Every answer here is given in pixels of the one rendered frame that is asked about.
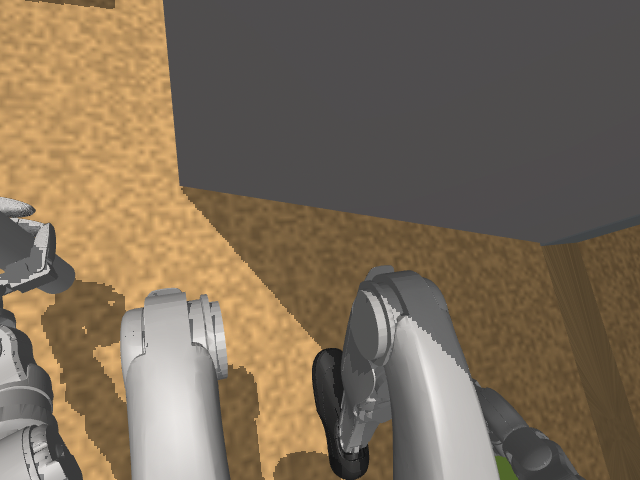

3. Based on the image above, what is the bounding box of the right robot foot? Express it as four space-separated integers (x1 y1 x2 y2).
312 348 369 480

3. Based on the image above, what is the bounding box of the right robot arm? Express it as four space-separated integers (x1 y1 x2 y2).
502 427 586 480

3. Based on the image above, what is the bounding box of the right robot hand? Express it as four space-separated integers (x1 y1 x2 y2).
472 378 529 457

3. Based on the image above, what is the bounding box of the left robot hand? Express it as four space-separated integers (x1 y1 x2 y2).
0 197 58 309

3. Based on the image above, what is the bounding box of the left robot arm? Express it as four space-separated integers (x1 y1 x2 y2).
0 308 83 480

